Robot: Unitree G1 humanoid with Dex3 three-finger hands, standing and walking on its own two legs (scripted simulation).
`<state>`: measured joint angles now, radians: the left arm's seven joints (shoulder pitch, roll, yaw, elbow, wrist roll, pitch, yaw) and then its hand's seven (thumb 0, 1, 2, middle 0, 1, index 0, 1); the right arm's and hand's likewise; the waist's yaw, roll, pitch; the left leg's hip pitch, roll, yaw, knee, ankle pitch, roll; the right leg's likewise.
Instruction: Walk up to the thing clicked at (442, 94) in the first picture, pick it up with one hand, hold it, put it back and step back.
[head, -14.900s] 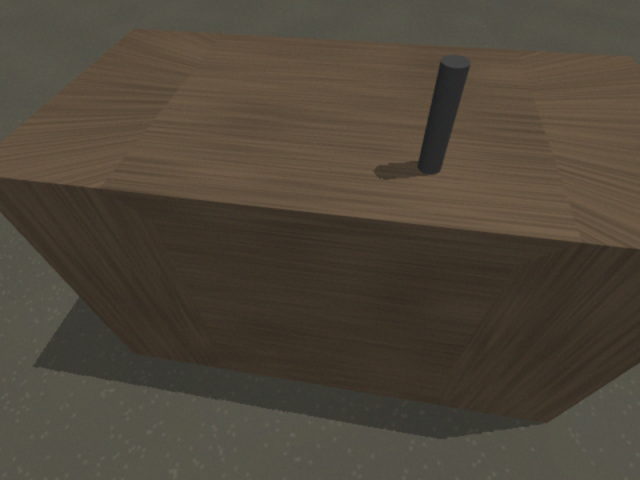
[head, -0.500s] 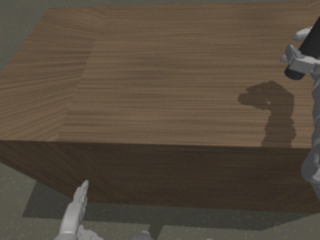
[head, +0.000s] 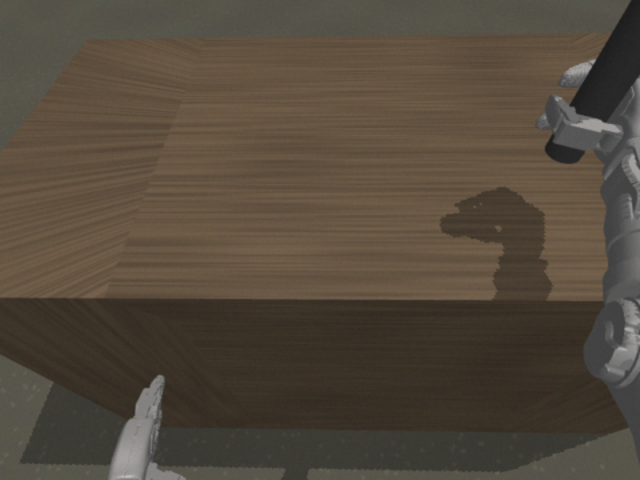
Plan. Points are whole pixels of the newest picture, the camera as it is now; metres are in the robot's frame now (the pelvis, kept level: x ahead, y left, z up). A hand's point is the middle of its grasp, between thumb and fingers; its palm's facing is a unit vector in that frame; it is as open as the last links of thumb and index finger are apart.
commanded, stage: lift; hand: right
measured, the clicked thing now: (608, 80) +0.49 -0.24 +0.24
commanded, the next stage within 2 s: hold in 1.20 s
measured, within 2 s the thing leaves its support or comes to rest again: neither
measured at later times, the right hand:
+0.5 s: hand (626, 113) +0.39 -0.20 +0.27, palm faces +0.17 +0.99 -0.01, open 5.3 cm
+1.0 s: hand out of the picture +0.33 -0.19 +0.31, palm faces +0.18 +0.98 +0.00, open 5.2 cm
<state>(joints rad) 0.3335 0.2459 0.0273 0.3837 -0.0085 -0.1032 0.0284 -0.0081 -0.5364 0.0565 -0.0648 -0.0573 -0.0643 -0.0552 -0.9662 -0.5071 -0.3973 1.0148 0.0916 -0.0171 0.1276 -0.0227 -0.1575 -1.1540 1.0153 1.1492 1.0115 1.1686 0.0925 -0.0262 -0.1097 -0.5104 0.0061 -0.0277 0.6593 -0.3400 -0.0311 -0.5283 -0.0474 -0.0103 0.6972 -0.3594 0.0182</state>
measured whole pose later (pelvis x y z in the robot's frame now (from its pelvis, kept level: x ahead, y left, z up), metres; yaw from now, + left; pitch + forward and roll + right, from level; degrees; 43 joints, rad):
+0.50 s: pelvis -0.01 +0.01 +0.01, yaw -1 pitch +2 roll +0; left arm 0.33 0.26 0.07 0.45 -0.03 -0.09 0.02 -0.01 -0.54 0.06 -0.05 -0.05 -0.05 -0.05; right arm -0.70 -0.37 -0.35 0.39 0.17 0.38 0.10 -0.02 -0.16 -1.16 1.02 1.14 1.02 1.16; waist 0.00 -0.06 -0.09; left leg -0.32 0.02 -0.01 0.60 -0.32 -0.03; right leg -0.33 -0.03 0.00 0.60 -0.31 0.02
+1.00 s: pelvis -0.03 +0.01 +0.01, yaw -3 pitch -2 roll +0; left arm 0.28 0.27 0.06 0.56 -0.04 -0.16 0.02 -0.01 -0.54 0.05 -0.04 -0.04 -0.04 -0.04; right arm -0.64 -0.35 -0.35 0.10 0.20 0.66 0.06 -0.02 -0.16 -1.15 1.02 1.14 1.02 1.16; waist 0.00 -0.07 -0.09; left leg -0.24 0.03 0.01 0.56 -0.28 -0.02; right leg -0.26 -0.02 0.02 0.55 -0.26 0.03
